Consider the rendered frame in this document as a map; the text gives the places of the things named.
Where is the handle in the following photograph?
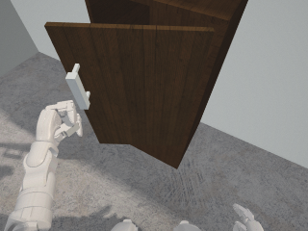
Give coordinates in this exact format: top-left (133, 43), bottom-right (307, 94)
top-left (65, 64), bottom-right (90, 110)

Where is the robot right hand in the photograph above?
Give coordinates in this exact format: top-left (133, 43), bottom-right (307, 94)
top-left (233, 203), bottom-right (264, 231)

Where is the cupboard door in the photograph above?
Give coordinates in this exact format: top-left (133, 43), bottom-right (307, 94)
top-left (44, 21), bottom-right (215, 146)

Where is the robot right shin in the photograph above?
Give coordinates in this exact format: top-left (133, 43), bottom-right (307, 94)
top-left (179, 220), bottom-right (189, 225)

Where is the left robot forearm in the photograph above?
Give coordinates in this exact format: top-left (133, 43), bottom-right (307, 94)
top-left (4, 141), bottom-right (59, 231)

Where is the robot left thigh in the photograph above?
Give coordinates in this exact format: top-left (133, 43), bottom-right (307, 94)
top-left (111, 221), bottom-right (139, 231)

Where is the robot left hand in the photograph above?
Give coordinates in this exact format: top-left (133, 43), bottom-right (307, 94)
top-left (36, 100), bottom-right (83, 147)

